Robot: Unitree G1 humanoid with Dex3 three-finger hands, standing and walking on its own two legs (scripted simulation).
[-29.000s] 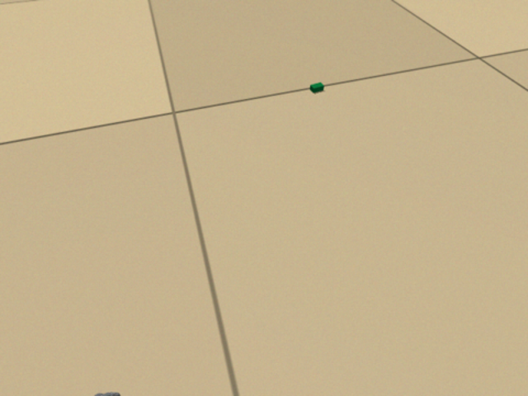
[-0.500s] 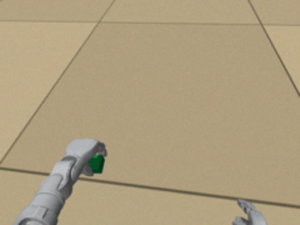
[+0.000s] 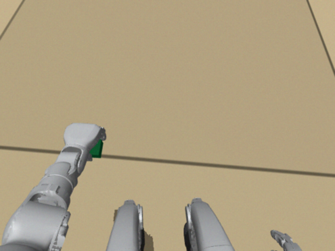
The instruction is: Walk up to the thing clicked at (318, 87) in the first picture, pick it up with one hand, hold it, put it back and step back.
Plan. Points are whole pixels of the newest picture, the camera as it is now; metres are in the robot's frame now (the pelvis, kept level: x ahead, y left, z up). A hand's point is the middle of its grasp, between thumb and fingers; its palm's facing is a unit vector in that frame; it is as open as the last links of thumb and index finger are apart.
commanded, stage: crouch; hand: left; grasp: from above
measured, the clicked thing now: (87, 147) +0.40 +0.23 -0.14
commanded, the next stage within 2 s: lower in 1.34 s
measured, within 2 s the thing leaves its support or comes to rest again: neither
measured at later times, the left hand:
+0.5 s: hand (106, 159) +0.42 +0.21 -0.33, palm faces -0.45 +0.03 -0.89, open 7.6 cm
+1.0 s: hand (110, 160) +0.45 +0.22 -0.42, palm faces -0.46 +0.02 -0.89, open 7.6 cm
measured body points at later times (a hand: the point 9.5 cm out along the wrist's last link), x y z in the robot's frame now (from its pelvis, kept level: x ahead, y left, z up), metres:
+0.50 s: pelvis -0.03 +0.00 -0.18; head +0.18 +0.04 +0.22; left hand +0.44 +0.21 -0.28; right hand +0.01 -0.27 -0.30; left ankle +0.06 +0.12 -0.60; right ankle +0.05 -0.14 -0.60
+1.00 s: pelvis -0.03 +0.00 -0.26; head +0.21 +0.03 +0.12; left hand +0.47 +0.21 -0.37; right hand -0.01 -0.28 -0.37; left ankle +0.06 +0.12 -0.60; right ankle +0.05 -0.14 -0.60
